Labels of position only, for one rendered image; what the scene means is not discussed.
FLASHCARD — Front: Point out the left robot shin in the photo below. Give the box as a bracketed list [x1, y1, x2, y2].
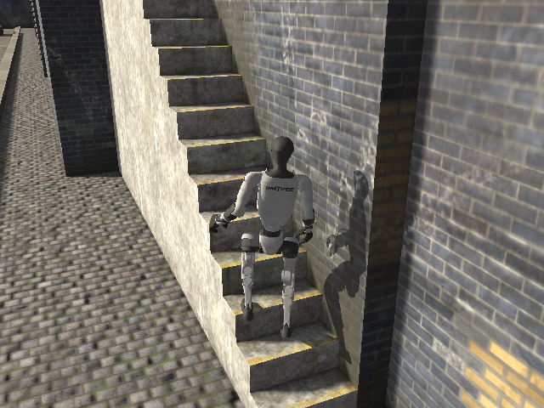
[241, 252, 253, 309]

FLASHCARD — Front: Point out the robot right forearm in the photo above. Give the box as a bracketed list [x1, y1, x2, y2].
[302, 209, 315, 233]

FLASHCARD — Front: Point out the right robot thigh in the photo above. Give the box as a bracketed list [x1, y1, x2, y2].
[281, 237, 299, 285]

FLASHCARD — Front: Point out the robot left forearm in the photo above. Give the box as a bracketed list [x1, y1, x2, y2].
[215, 203, 237, 225]

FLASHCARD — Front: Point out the right robot hand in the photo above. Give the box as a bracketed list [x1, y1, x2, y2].
[293, 228, 313, 244]

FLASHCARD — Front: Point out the left robot hand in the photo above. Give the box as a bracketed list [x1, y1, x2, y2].
[209, 214, 228, 233]

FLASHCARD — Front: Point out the robot right upper arm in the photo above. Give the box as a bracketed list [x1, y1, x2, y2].
[296, 173, 314, 220]

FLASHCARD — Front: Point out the robot left upper arm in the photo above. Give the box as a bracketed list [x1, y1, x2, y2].
[231, 172, 262, 218]

